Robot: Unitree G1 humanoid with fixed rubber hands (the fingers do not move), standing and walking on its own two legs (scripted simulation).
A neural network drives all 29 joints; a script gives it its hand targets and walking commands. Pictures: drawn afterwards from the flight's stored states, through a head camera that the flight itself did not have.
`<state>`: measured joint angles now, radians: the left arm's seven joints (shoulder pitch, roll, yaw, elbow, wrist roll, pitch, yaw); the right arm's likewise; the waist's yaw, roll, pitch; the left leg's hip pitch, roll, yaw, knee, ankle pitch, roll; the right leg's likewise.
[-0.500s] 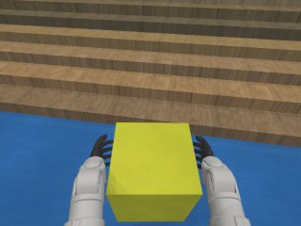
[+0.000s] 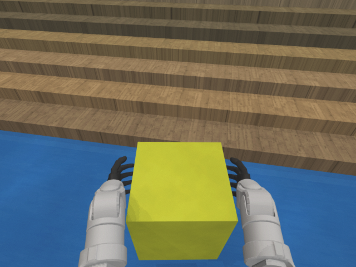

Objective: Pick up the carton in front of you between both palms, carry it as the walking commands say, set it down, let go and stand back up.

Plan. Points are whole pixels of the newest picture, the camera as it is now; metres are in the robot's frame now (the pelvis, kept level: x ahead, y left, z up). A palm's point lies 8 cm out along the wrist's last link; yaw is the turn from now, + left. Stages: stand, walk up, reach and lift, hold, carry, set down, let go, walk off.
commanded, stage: hold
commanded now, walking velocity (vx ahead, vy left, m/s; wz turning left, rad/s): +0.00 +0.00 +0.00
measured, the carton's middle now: (178, 202) +0.30 +0.01 -0.02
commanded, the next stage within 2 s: carry in 0.04 s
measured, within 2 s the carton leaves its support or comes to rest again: neither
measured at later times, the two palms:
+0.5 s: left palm (118, 144) +0.41 +0.17 +0.09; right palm (232, 150) +0.39 -0.13 +0.09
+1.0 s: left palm (123, 98) +0.67 +0.21 +0.07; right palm (206, 101) +0.66 -0.09 +0.06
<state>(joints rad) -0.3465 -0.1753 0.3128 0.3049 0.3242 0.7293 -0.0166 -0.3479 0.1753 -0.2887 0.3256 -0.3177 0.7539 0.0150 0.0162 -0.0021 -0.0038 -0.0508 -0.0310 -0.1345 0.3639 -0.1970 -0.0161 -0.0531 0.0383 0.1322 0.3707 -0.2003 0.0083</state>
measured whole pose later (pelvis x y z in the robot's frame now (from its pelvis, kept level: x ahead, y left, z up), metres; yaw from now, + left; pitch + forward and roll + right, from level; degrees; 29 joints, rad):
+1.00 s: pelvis +0.40 +0.06 -0.02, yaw -2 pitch +5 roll +1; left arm -0.16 -0.13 0.16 -0.27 0.11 1.20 0.08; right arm -0.18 0.14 -0.08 -0.22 -0.13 1.21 -0.09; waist 0.00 -0.01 -0.16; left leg -0.38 0.05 0.25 0.54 -0.25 0.05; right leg -0.28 -0.09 -0.09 0.90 -0.51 0.02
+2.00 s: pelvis +1.05 +0.04 -0.02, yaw +1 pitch +8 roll +0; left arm -0.89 -0.04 0.32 0.07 0.13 1.29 0.13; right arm -0.89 -0.03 -0.31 0.10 -0.01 1.32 -0.14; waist 0.03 0.01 0.00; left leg -0.39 0.01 0.04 1.12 -0.46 0.03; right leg -0.48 0.03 -0.11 0.59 -0.25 -0.08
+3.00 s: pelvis +1.76 +0.09 +0.25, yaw +0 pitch +5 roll +3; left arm -1.05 0.09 0.24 0.31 -0.03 1.29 0.20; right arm -0.98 -0.01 -0.36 0.18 -0.18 1.34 -0.06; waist 0.22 -0.09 -0.09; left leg -0.96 0.06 0.12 1.36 -0.37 0.08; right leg -0.14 -0.10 -0.05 0.47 -0.42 -0.03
